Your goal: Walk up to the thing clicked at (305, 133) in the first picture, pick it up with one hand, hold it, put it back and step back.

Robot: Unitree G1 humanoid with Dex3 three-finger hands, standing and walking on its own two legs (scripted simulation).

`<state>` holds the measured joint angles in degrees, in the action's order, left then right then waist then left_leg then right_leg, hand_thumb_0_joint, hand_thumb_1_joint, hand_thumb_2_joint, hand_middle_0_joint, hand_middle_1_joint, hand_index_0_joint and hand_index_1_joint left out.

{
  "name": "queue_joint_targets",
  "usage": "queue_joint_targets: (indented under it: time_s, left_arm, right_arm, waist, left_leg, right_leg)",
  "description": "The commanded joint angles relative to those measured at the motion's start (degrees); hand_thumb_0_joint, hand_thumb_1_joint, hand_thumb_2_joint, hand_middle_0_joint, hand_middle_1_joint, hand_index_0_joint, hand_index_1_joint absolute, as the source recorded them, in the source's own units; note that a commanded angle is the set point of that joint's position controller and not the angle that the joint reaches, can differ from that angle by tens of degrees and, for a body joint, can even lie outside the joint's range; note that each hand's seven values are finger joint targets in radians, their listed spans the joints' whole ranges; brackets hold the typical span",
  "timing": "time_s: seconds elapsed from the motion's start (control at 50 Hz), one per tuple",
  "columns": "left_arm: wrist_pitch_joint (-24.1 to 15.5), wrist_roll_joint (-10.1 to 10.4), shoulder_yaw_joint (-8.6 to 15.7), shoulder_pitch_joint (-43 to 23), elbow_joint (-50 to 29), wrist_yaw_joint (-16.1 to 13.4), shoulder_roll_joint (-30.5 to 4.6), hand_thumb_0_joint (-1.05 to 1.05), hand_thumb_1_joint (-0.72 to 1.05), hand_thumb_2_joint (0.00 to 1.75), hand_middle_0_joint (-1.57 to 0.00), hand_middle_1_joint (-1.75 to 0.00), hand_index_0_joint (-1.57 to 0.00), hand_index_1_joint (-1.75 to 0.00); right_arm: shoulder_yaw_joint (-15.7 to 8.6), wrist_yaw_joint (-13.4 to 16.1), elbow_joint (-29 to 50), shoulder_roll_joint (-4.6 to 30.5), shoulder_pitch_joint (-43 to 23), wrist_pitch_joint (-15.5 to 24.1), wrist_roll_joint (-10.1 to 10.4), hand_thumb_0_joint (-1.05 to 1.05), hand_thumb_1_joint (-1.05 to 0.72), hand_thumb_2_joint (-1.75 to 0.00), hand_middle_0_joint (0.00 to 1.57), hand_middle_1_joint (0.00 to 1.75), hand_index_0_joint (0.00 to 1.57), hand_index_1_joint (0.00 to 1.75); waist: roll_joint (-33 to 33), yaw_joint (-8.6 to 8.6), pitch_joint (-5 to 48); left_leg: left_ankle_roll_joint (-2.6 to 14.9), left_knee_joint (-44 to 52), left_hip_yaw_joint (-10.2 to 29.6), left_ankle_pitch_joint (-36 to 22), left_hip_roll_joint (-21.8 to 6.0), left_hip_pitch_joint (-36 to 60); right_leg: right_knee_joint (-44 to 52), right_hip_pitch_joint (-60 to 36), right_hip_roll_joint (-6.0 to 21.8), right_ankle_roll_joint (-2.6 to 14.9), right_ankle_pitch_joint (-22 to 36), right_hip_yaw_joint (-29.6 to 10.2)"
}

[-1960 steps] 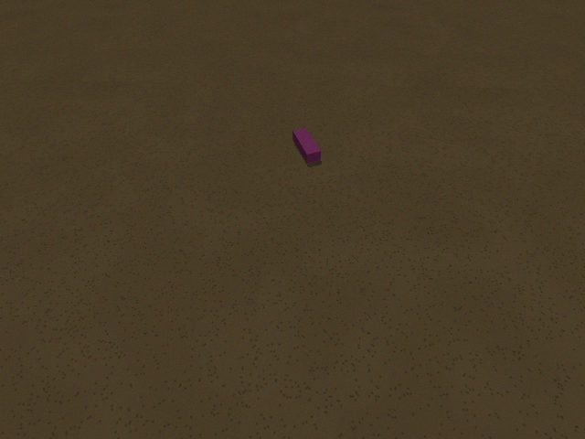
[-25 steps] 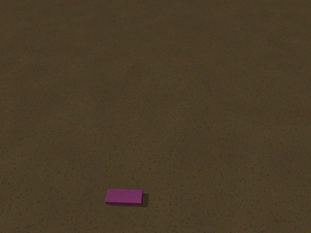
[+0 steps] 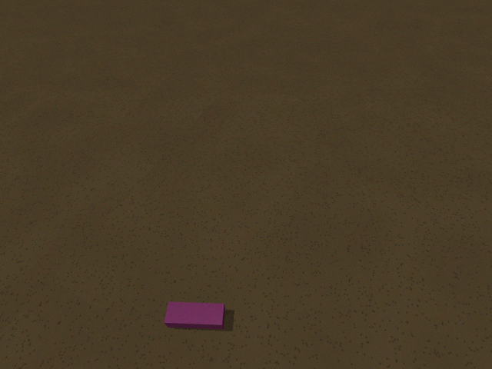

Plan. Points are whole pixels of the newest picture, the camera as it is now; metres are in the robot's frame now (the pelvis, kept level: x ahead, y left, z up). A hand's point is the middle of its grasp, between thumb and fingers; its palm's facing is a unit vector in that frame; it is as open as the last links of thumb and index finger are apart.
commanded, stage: stand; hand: left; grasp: from above
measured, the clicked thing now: (195, 315) +0.42 +0.25 -0.75
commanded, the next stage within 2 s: step back in 0.40 s
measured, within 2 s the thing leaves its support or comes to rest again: neither
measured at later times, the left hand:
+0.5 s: hand out of the picture +0.07 +0.26 -0.16, palm faces +0.03 -0.94 -0.35, open 7.4 cm
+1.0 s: hand out of the picture +0.00 +0.32 -0.18, palm faces -0.10 -0.92 -0.38, open 7.4 cm
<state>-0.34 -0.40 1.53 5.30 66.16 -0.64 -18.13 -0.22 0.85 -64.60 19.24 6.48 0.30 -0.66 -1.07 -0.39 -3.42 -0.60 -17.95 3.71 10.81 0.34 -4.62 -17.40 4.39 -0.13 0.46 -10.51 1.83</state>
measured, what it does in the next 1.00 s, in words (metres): walks backwards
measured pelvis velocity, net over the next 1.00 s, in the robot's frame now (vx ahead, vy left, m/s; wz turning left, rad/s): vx -0.12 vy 0.06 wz -0.07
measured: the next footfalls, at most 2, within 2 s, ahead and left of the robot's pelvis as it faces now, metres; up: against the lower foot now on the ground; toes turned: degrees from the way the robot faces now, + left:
right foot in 1.14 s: -0.17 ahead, -0.08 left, +0.00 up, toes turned -3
left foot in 1.50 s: -0.24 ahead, +0.16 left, +0.00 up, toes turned -3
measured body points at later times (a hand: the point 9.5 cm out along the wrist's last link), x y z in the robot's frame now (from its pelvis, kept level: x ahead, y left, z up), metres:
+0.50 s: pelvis -0.02 +0.00 -0.01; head +0.01 +0.00 +0.44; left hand +0.07 +0.31 -0.13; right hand +0.07 -0.30 -0.14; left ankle -0.01 +0.13 -0.75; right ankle -0.01 -0.11 -0.75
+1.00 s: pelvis -0.12 +0.06 -0.02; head -0.04 +0.07 +0.42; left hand +0.01 +0.37 -0.16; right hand -0.05 -0.25 -0.14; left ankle -0.06 +0.16 -0.75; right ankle -0.17 -0.08 -0.69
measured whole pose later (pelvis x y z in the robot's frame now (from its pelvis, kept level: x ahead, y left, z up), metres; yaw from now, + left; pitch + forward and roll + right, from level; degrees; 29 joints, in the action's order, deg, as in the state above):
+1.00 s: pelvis -0.12 +0.06 -0.02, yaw -4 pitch -2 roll -1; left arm 4.1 -0.4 4.0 6.6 50.6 -1.1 -22.9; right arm -2.5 1.1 -49.0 19.5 7.9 -1.3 -1.2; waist 1.7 1.0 -12.4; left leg 2.7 -34.7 -1.8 13.2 -0.2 -19.6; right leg -61.2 21.8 -5.0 -1.0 -31.5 -7.5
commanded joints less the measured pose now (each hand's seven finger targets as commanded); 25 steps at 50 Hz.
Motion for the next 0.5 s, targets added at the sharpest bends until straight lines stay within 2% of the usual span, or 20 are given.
queue_joint_targets:
  time_s: [0.0, 0.08, 0.26, 0.36, 0.38, 0.42, 0.46, 0.48]
  left_arm:
    - [-1.35, -0.33, 2.2, -2.17, -3.36, -0.55, -12.21, 0.0, 0.9, 0.9, -0.2, -0.3, -0.2, -0.3]
    - [-1.4, -0.32, 2.06, -2.0, -3.46, -0.42, -12.22, 0.0, 0.9, 0.9, -0.2, -0.3, -0.2, -0.3]
    - [-1.73, -0.13, 1.95, -1.83, -3.99, -0.53, -12.74, 0.0, 0.9, 0.9, -0.2, -0.3, -0.2, -0.3]
    - [-1.65, -0.1, 1.85, -1.5, -4.06, -0.48, -12.65, 0.0, 0.9, 0.9, -0.2, -0.3, -0.2, -0.3]
    - [-1.11, 0.95, 4.27, -1.57, -5.49, -0.59, -17.32, 0.0, 0.9, 0.9, -0.2, -0.3, -0.2, -0.3]
    - [-0.76, 1.05, 4.66, -0.45, -7.44, -0.88, -17.14, 0.0, 0.9, 0.9, -0.2, -0.3, -0.2, -0.3]
    - [-0.28, 0.86, 5.28, -1.43, -9.61, -0.87, -17.9, 0.0, 0.9, 0.9, -0.2, -0.3, -0.2, -0.3]
    - [-0.03, 0.45, 5.39, -3.29, -11.18, -0.84, -18.23, 0.0, 0.9, 0.9, -0.2, -0.3, -0.2, -0.3]
  right_arm:
    - [-1.91, 0.5, 3.32, 11.39, -1.88, 1.34, -0.16, 0.0, -0.9, -0.9, 0.2, 0.3, 0.2, 0.3]
    - [-1.88, 0.4, 3.36, 11.72, -2.13, 1.36, -0.17, 0.0, -0.9, -0.9, 0.2, 0.3, 0.2, 0.3]
    - [-1.89, 0.43, 3.45, 11.99, -1.36, 1.41, -0.07, 0.0, -0.9, -0.9, 0.2, 0.3, 0.2, 0.3]
    - [-1.75, 0.34, 3.44, 12.01, -1.44, 1.4, -0.03, 0.0, -0.9, -0.9, 0.2, 0.3, 0.2, 0.3]
    - [-3.22, -0.09, 5.05, 15.2, -3.87, 0.3, 0.62, 0.0, -0.9, -0.9, 0.2, 0.3, 0.2, 0.3]
    - [-3.31, -0.26, 6.56, 13.95, -1.79, -0.33, 1.35, 0.0, -0.9, -0.9, 0.2, 0.3, 0.2, 0.3]
    - [-3.78, -0.42, 8.07, 13.11, -0.42, -1.17, 1.28, 0.0, -0.9, -0.9, 0.2, 0.3, 0.2, 0.3]
    - [-4.13, -0.5, 8.56, 12.71, 0.44, -1.62, 1.23, 0.0, -0.9, -0.9, 0.2, 0.3, 0.2, 0.3]
  waist:
    - [0.82, 0.03, 3.99]
    - [0.16, -0.09, 4.04]
    - [0.73, 0.34, 5.83]
    - [0.35, 0.09, 4.75]
    - [2.02, 0.18, -1.38]
    - [2.97, 0.75, 2.83]
    - [6.0, 0.99, 5.62]
    - [8.59, 1.44, 6.5]
  left_leg:
    - [2.05, 2.15, 4.46, -9.05, -6.81, -1.74]
    - [1.92, 2.35, 4.54, -8.52, -6.8, -2.04]
    - [2.12, 1.37, 4.06, -12.57, -7.0, -0.83]
    - [2.13, 1.9, 4.22, -11.46, -6.93, -1.6]
    - [3.5, -4.76, 4.0, -19.33, -5.56, -5.85]
    - [3.56, -10.53, 2.18, -20.06, -3.97, -5.79]
    - [2.98, -18.11, 0.26, -12.71, -0.42, -6.64]
    - [2.49, -22.98, -0.93, -2.72, 1.36, -7.76]
  right_leg:
    - [2.09, -1.89, 7.41, 0.67, 8.49, -6.06]
    - [2.26, -1.74, 7.37, 0.67, 7.62, -6.21]
    - [1.48, -3.18, 7.89, 0.78, 12.83, -6.28]
    - [1.59, -2.57, 7.64, 0.79, 11.5, -6.16]
    - [-2.62, 2.11, 7.39, 1.4, 20.66, -6.68]
    - [-4.41, 0.83, 8.98, 3.97, 25.3, -7.52]
    - [-3.4, 2.63, 13.19, 8.15, 25.05, -11.39]
    - [-2.77, 3.42, 16.56, 10.85, 25.07, -13.88]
